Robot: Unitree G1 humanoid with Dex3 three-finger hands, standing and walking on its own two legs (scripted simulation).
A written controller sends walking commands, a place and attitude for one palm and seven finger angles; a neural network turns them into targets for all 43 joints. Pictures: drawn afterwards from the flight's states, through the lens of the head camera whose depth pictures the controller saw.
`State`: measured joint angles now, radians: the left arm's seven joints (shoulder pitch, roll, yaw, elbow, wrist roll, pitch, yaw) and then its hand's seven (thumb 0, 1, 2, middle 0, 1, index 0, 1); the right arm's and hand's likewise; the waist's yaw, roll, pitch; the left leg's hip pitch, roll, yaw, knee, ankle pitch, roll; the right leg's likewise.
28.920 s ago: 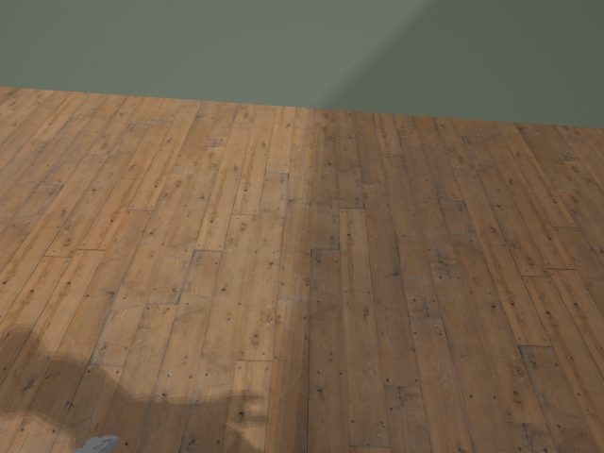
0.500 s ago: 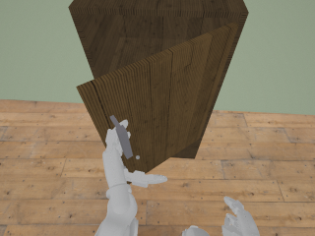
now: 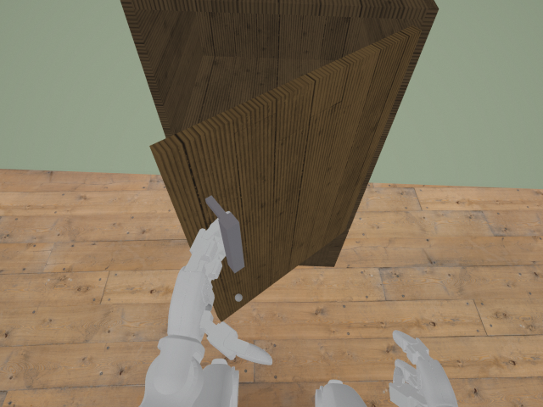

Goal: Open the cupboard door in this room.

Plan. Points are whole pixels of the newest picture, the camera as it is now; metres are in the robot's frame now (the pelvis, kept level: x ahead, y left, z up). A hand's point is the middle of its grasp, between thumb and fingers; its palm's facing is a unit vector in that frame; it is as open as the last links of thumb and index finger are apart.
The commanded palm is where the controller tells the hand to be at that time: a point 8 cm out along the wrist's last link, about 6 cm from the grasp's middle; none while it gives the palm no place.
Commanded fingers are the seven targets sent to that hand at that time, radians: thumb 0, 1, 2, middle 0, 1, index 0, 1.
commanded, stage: slide the hand sideways off the handle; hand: left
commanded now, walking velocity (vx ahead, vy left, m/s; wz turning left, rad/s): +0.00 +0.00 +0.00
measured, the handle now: (225, 236) +0.35 +0.09 +0.05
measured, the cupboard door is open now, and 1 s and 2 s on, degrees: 40 40 40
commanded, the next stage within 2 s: draw the hand back to the body in 0.74 s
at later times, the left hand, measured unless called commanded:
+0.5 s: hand (195, 325) +0.22 +0.11 +0.04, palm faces -0.02 -1.00 -0.02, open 16.3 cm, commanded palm +0.20 +0.17 +0.05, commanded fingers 0.00 -0.50 0.30 -0.15 -0.30 -0.15 -0.30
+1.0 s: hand (161, 335) +0.21 +0.14 +0.06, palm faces -0.03 -1.00 -0.05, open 16.3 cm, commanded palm +0.18 +0.21 +0.08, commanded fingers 0.00 -0.50 0.30 -0.15 -0.30 -0.15 -0.30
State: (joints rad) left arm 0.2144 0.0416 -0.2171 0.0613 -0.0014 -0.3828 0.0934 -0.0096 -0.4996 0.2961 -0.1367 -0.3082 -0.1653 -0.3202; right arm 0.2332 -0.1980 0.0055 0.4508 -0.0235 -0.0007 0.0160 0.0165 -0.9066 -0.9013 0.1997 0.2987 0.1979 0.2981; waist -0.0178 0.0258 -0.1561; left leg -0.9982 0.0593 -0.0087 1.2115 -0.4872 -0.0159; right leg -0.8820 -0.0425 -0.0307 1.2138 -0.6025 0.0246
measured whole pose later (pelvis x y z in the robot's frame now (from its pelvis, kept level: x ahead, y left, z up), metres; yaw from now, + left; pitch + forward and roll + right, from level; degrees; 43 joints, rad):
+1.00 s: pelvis +0.00 -0.01 -0.01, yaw +0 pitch +15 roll -3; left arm 0.49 0.22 0.05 -0.21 -0.22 -0.34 -0.18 -0.01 -0.50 0.30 -0.15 -0.30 -0.15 -0.30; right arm 0.24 -0.21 0.00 0.46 0.02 -0.07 -0.06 0.02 -0.91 -0.90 0.20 0.30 0.20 0.30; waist 0.01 0.05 -0.17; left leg -1.02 0.08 -0.06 1.27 -0.51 -0.04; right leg -0.88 -0.02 -0.07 1.26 -0.63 0.00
